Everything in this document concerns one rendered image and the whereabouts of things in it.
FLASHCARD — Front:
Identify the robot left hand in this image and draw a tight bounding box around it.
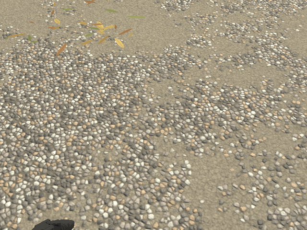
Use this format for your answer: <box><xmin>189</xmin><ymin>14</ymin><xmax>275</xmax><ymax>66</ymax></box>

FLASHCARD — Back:
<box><xmin>32</xmin><ymin>219</ymin><xmax>75</xmax><ymax>230</ymax></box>

